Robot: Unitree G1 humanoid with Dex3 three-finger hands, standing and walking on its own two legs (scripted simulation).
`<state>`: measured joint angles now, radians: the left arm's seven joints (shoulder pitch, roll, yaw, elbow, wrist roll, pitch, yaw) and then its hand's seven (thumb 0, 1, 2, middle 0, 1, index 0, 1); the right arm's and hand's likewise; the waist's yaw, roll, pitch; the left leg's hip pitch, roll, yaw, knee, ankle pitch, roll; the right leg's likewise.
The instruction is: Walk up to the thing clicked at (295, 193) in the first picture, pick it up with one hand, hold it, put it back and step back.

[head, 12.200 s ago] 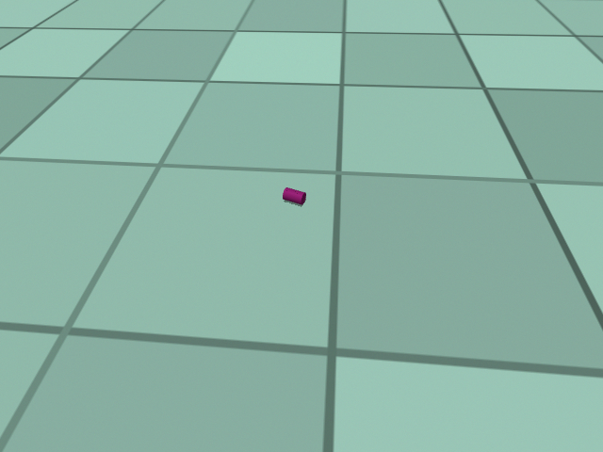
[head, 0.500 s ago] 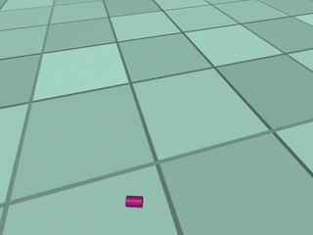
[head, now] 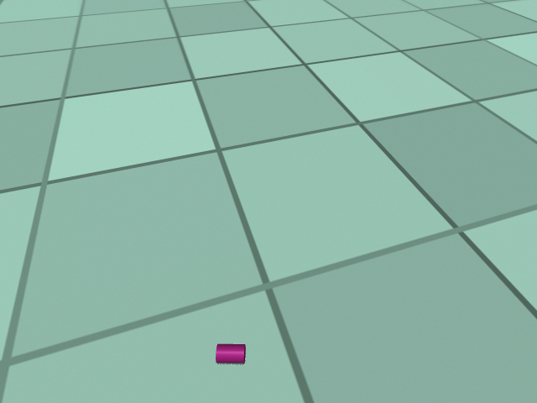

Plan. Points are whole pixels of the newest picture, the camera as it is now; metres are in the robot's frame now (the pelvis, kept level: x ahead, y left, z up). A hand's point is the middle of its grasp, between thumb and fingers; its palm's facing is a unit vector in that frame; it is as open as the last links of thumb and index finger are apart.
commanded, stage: walk up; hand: left
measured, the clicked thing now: (230, 353) +0.45 +0.17 -0.75
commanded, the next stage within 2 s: stand in 0.70 s
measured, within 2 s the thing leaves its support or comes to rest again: neither
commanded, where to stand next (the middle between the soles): +0.04 -0.01 m, yaw -2 degrees
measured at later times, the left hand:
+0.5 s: hand out of the picture +0.07 +0.26 -0.16, palm faces -0.01 -0.95 -0.32, open 7.4 cm
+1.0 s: hand out of the picture +0.10 +0.25 -0.16, palm faces -0.03 -0.94 -0.34, open 7.4 cm
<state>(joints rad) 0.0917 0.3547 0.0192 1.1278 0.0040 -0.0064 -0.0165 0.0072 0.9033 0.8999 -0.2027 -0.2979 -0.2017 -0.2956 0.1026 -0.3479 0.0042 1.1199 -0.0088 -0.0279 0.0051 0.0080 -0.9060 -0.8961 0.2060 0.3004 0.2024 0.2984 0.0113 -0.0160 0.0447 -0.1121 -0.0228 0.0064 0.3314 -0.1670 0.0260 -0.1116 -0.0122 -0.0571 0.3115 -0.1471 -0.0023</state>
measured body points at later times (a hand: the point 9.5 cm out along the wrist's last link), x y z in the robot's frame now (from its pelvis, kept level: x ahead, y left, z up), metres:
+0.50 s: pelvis +0.01 +0.01 +0.00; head +0.02 +0.01 +0.45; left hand +0.07 +0.31 -0.14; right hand +0.09 -0.29 -0.13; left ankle +0.01 +0.10 -0.75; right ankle +0.02 -0.12 -0.75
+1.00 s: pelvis +0.02 +0.00 +0.00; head +0.03 +0.00 +0.45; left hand +0.11 +0.30 -0.13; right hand +0.10 -0.30 -0.13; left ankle +0.01 +0.10 -0.75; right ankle +0.02 -0.12 -0.75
